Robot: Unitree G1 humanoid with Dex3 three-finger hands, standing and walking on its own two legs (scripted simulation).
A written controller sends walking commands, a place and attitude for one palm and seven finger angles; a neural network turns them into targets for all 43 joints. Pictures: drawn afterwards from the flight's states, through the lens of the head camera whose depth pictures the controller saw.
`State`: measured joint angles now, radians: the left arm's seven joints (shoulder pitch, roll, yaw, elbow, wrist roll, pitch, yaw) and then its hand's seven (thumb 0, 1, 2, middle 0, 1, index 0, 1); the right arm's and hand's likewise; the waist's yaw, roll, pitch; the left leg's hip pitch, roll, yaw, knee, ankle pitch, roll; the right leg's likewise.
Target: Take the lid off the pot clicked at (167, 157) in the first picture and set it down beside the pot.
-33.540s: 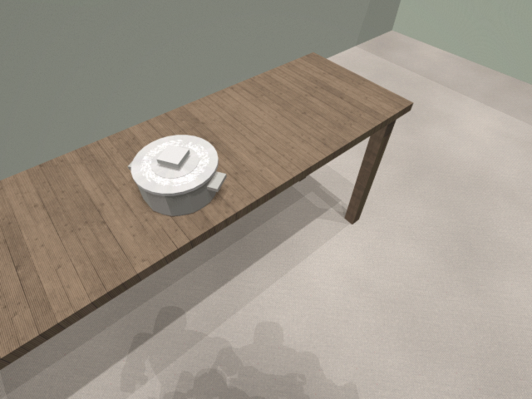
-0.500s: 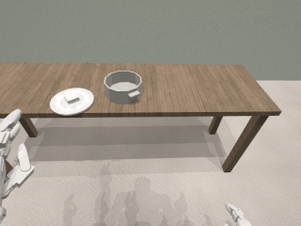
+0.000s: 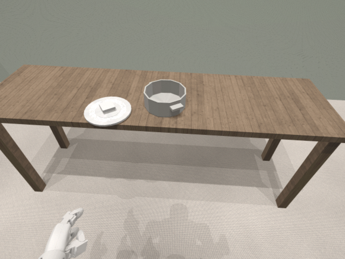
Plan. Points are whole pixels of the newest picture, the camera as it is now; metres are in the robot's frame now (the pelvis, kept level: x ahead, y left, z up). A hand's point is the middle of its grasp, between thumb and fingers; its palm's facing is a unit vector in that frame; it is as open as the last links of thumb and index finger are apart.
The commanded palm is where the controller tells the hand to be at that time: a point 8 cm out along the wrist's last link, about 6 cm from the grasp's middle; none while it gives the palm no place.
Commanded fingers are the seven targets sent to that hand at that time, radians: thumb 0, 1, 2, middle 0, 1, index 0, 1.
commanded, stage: stop stepping back and stand still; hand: left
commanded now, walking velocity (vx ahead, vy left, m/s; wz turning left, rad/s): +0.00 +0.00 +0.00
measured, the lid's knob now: (107, 106) +0.72 +0.31 -0.07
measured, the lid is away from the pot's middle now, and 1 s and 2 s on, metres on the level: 0.25 0.25 0.25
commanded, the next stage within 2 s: let the arm hang, fingers relaxed in 0.98 s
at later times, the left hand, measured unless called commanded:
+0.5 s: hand out of the picture +0.02 +0.17 -0.15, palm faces -0.01 -0.98 -0.21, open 7.3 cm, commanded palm none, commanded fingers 0.00 0.90 0.90 -0.20 -0.30 -0.20 -0.30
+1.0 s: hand out of the picture +0.13 +0.16 -0.15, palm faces -0.03 -0.98 -0.21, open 7.3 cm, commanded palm none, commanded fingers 0.00 0.90 0.90 -0.20 -0.30 -0.20 -0.30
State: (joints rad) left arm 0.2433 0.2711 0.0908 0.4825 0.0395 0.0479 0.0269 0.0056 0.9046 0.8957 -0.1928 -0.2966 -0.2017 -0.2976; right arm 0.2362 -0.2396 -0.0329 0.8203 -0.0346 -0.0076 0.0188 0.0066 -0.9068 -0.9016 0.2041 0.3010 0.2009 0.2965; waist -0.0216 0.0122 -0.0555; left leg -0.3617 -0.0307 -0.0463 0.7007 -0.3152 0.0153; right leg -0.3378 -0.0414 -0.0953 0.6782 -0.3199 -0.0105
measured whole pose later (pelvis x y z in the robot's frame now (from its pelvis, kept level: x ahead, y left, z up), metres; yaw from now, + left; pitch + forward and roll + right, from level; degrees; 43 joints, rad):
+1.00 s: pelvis +0.07 -0.01 +0.02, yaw -3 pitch +0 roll +0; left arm 0.18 0.16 0.02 1.06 0.00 0.00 0.04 0.00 0.92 0.89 -0.20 -0.30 -0.20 -0.30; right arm 0.26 -0.15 -0.03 1.08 -0.02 0.00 -0.04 0.00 -0.92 -0.90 0.20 0.30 0.20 0.30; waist -0.02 0.01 0.07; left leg -0.14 0.00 0.00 0.46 -0.31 0.00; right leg -0.14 0.01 -0.04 0.45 -0.30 -0.01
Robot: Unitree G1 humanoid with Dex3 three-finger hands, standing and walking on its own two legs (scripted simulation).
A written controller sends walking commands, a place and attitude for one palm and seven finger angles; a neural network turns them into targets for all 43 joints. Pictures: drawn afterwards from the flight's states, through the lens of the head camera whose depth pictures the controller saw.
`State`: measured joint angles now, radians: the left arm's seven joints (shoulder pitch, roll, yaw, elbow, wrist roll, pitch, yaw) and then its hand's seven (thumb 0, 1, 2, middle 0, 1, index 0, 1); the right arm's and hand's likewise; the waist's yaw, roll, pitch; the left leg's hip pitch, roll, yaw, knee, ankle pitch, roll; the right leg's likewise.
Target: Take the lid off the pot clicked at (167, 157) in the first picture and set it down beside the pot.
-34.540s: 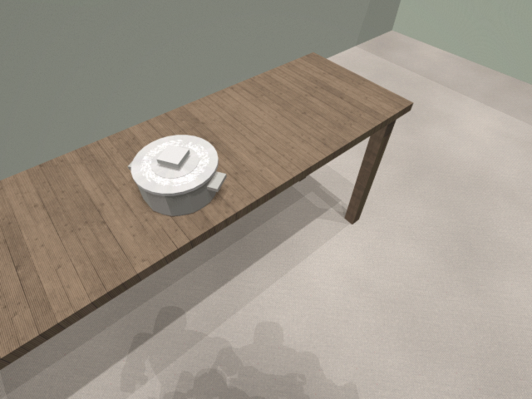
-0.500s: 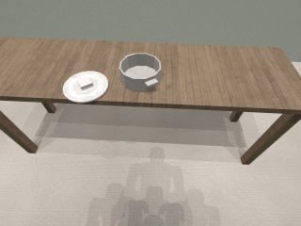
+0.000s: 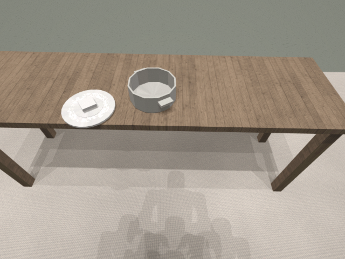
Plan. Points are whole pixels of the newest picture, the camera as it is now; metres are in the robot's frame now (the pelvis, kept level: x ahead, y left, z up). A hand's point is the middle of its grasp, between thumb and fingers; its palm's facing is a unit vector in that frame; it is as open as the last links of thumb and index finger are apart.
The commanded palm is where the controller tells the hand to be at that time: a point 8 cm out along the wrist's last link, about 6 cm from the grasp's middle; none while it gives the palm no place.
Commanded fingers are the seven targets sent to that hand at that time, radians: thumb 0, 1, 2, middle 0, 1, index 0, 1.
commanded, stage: let the arm hang, fingers relaxed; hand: left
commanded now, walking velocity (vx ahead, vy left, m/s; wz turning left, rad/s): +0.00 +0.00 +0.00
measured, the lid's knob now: (87, 103) +0.63 +0.35 -0.09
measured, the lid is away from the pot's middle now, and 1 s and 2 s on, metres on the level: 0.25 0.25 0.25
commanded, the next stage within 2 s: look to check the result in 1.18 s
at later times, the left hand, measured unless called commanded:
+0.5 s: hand out of the picture +0.03 +0.18 -0.18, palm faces +0.01 -0.98 -0.21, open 7.3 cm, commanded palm none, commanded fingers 0.00 0.90 0.90 -0.20 -0.30 -0.20 -0.30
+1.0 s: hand out of the picture +0.03 +0.18 -0.18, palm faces +0.00 -0.98 -0.21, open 7.3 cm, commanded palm none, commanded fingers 0.00 0.90 0.90 -0.20 -0.30 -0.20 -0.30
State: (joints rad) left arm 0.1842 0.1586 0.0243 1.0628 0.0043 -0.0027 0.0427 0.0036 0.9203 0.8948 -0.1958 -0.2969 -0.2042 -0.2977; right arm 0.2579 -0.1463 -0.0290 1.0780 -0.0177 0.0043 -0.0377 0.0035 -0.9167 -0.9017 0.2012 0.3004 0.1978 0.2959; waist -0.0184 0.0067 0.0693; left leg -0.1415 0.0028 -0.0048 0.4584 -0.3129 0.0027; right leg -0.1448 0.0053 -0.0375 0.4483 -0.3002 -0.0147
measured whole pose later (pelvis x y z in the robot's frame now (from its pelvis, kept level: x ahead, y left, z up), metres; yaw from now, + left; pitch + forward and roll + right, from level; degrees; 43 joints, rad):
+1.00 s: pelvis +0.00 +0.00 +0.00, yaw -1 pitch +0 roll +0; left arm 0.23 0.16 0.02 1.10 0.00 0.00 0.04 0.01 0.93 0.89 -0.20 -0.30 -0.20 -0.30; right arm 0.28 -0.13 -0.03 1.10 -0.01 0.00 -0.04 0.00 -0.91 -0.90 0.20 0.30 0.20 0.30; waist -0.02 0.00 0.07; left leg -0.11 0.01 0.02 0.43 -0.31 0.01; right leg -0.13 0.01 -0.01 0.43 -0.29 -0.01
